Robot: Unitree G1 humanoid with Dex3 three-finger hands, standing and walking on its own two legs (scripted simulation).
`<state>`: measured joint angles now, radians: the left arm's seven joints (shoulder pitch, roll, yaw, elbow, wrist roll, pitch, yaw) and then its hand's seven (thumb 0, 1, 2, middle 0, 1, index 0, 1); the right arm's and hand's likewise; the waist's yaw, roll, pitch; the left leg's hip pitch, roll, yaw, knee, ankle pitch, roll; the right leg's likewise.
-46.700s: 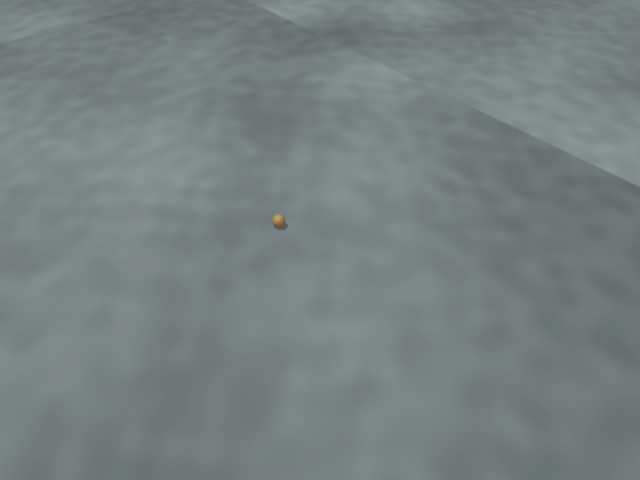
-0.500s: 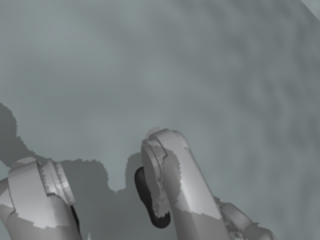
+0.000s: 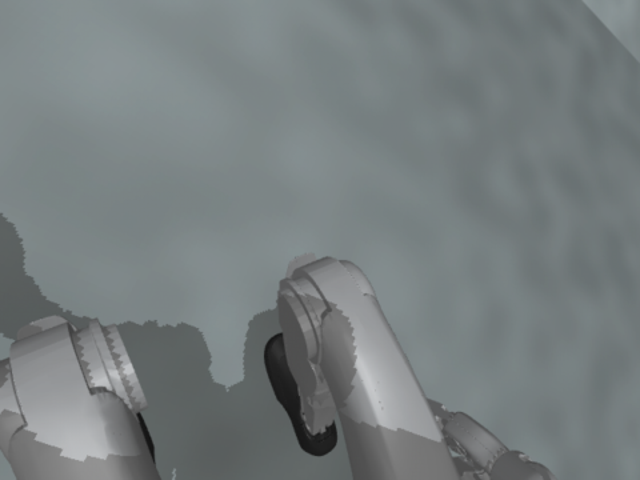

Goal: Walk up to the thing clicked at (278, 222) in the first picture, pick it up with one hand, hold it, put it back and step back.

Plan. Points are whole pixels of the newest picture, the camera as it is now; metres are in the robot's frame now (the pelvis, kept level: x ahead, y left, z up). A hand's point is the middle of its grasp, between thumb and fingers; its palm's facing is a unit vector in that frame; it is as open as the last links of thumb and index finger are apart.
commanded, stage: open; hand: left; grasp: from above
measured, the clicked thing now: out of the picture +0.42 +0.34 -0.27
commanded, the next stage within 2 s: withdraw in 0.44 s
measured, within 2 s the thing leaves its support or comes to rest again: neither
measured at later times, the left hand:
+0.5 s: hand out of the picture +0.40 +0.33 -0.25, palm faces -0.43 -0.18 -0.89, open 13.7 cm
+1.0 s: hand out of the picture +0.42 +0.36 -0.11, palm faces -0.33 -0.09 -0.94, open 14.0 cm
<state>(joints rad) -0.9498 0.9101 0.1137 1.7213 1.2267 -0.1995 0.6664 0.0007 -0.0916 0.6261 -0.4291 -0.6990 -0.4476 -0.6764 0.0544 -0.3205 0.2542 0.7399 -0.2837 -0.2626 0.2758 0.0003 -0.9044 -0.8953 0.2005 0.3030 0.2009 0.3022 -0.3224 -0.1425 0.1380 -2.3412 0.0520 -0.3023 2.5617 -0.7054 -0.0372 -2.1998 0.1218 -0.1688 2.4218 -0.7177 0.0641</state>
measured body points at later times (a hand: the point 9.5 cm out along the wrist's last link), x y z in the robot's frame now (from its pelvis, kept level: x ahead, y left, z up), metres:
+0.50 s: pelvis +0.00 +0.00 +0.00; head +0.26 +0.13 +0.34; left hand +0.42 +0.34 -0.20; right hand +0.08 -0.25 -0.07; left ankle +0.06 +0.14 -0.26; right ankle +0.10 -0.12 -0.26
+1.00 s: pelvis +0.00 +0.00 +0.03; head +0.20 +0.10 +0.42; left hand +0.43 +0.36 -0.06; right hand +0.13 -0.24 -0.07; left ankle +0.06 +0.14 -0.26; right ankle +0.10 -0.12 -0.26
